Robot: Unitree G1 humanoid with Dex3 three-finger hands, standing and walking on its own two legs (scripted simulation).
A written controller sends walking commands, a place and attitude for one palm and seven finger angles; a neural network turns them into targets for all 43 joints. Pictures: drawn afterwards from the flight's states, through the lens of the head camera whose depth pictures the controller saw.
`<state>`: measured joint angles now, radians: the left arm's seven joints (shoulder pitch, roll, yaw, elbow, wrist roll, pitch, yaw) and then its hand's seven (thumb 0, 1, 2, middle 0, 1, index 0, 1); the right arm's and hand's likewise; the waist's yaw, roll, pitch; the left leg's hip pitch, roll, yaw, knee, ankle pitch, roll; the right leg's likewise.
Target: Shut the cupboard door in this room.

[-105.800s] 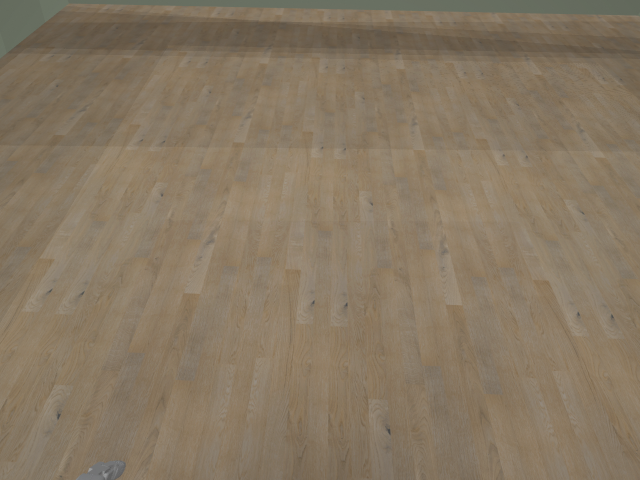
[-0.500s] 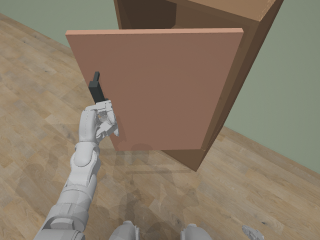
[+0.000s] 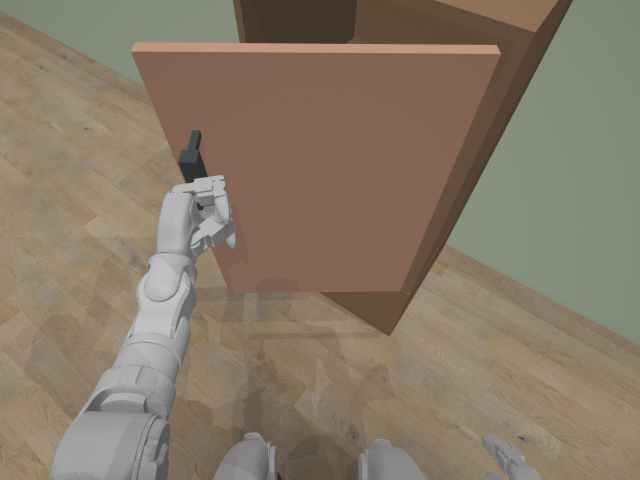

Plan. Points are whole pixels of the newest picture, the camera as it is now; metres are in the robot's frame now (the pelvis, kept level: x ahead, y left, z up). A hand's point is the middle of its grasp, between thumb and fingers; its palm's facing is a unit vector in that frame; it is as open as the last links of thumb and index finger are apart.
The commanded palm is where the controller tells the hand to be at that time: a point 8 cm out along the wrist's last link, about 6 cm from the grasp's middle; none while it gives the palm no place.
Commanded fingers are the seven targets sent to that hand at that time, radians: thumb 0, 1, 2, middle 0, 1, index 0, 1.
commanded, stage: push the door shut along its arc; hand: left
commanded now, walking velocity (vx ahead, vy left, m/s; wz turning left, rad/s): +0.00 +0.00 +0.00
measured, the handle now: (203, 178) +0.50 +0.16 +0.06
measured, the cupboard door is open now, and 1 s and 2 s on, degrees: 36 24 6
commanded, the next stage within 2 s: pull the fist back off the door in 1.56 s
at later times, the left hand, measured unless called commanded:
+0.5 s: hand (250, 185) +0.49 +0.10 +0.06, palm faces -0.20 -0.98 -0.04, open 3.1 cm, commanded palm +0.48 +0.15 +0.06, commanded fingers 0.00 0.90 0.90 -1.30 -1.50 -1.30 -1.50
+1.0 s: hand (273, 157) +0.54 +0.07 +0.06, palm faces -0.30 -0.95 -0.04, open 3.1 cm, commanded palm +0.54 +0.11 +0.06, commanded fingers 0.00 0.90 0.90 -1.30 -1.50 -1.30 -1.50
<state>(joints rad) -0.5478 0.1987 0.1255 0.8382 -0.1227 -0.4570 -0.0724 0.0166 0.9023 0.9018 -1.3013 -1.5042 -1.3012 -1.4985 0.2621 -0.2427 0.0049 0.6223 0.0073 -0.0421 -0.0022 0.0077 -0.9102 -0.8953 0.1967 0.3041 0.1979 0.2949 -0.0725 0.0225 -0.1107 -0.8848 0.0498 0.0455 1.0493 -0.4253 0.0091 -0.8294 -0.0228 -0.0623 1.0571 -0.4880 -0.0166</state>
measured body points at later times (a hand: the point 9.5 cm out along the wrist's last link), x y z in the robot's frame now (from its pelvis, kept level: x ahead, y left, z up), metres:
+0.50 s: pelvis +0.00 +0.01 -0.02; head +0.11 +0.01 +0.42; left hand +0.49 +0.15 +0.06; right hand +0.02 -0.26 -0.13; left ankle +0.05 +0.12 -0.66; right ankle +0.02 -0.11 -0.66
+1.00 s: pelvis +0.00 +0.00 -0.03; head +0.14 +0.00 +0.40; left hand +0.55 +0.12 +0.07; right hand -0.02 -0.26 -0.14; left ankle +0.05 +0.12 -0.66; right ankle +0.02 -0.11 -0.66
